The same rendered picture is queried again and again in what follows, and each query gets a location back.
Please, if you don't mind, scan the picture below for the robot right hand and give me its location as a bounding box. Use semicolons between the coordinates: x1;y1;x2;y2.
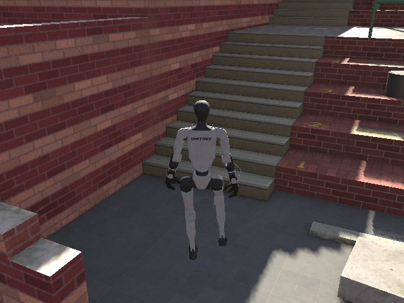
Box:
224;182;239;198

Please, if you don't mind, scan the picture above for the left robot shin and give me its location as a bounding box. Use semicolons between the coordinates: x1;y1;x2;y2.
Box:
185;211;196;251

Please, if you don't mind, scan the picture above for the left robot forearm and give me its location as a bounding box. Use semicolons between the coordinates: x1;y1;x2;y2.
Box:
167;153;179;179

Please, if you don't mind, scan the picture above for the robot left hand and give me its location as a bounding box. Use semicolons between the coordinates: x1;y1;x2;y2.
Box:
165;176;180;190

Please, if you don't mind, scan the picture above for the right robot forearm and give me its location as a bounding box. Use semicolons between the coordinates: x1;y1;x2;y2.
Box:
225;154;238;184

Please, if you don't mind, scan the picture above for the robot left upper arm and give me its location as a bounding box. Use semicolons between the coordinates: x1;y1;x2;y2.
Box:
172;128;189;162

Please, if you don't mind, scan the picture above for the robot right upper arm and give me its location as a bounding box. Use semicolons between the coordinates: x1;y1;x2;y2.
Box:
215;128;231;163

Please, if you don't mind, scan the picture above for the humanoid robot torso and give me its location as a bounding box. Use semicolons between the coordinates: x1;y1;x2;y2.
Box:
187;125;217;189

